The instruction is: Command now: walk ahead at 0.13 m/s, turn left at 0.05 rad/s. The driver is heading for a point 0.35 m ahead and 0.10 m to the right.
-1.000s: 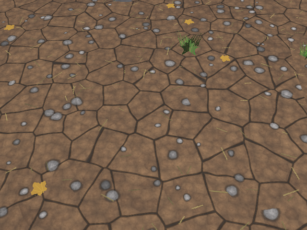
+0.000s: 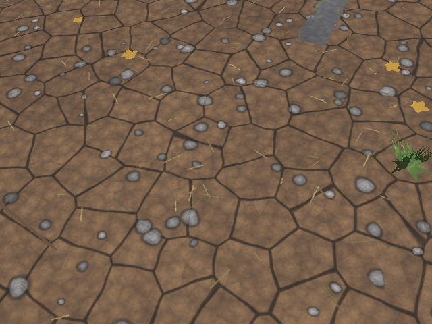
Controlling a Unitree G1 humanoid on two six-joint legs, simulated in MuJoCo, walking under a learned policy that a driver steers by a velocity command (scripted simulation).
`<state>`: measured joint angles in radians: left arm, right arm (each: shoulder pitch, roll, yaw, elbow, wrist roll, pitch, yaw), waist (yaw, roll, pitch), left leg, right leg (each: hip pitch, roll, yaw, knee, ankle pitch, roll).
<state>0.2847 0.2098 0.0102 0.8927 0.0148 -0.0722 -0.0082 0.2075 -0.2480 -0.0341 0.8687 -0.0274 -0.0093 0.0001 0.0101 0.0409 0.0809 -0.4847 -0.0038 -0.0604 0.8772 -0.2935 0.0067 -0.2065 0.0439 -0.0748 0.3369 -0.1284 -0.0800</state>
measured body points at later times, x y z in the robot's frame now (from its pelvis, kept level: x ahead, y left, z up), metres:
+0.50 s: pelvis +0.04 +0.02 -0.01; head +0.06 +0.01 +0.44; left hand +0.11 +0.28 -0.15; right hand +0.09 -0.26 -0.15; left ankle +0.07 +0.13 -0.75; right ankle +0.02 -0.06 -0.73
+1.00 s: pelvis +0.02 +0.00 +0.00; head +0.05 -0.02 +0.45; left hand +0.20 +0.24 -0.12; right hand +0.03 -0.30 -0.13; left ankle +0.08 +0.14 -0.70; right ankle +0.02 -0.07 -0.75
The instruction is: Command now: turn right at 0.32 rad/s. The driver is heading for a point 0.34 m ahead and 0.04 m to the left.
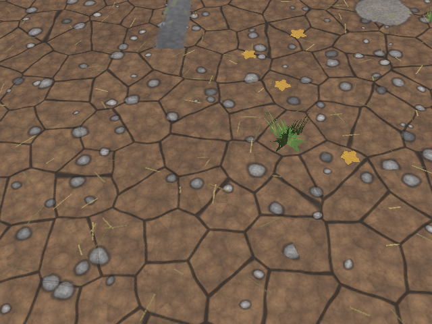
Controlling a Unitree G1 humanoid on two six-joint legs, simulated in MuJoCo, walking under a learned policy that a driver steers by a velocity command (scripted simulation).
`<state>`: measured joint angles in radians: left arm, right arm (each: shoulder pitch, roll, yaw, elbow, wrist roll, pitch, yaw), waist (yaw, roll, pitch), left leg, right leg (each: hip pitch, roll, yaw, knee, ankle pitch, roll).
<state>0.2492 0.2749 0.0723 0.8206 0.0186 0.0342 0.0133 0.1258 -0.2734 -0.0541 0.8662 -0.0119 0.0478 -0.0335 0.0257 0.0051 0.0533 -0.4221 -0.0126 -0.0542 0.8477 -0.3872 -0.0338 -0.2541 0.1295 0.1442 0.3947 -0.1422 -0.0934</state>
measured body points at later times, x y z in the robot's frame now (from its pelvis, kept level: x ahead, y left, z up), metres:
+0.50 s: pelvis +0.03 +0.02 +0.01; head +0.04 +0.03 +0.46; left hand +0.14 +0.28 -0.13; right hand +0.02 -0.25 -0.13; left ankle -0.01 +0.13 -0.74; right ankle +0.01 -0.09 -0.72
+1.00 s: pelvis +0.22 +0.00 -0.02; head +0.26 +0.00 +0.42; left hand +0.16 +0.24 -0.17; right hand +0.38 -0.24 -0.14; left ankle +0.35 +0.06 -0.75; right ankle +0.04 -0.09 -0.74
